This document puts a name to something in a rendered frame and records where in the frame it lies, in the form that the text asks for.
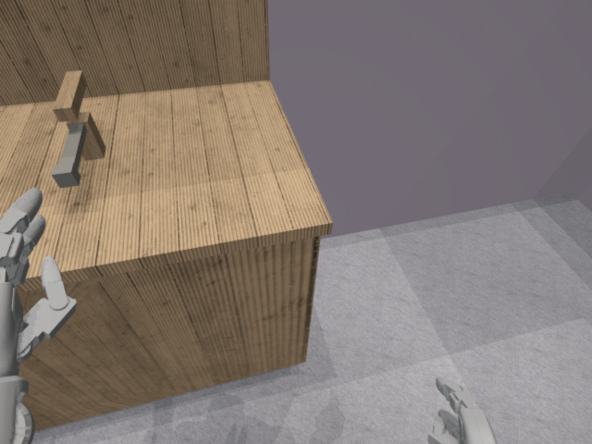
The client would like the counter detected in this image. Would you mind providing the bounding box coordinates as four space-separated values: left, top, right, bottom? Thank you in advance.
0 0 333 431

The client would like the left robot forearm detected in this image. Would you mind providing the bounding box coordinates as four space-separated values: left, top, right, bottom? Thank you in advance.
0 376 35 444

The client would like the left robot hand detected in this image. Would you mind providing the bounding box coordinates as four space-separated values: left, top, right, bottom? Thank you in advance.
0 188 76 377

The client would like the right robot hand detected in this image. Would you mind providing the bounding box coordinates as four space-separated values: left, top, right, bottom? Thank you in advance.
427 376 498 444

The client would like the tap lever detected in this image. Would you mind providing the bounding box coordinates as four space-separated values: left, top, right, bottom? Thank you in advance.
52 123 87 188

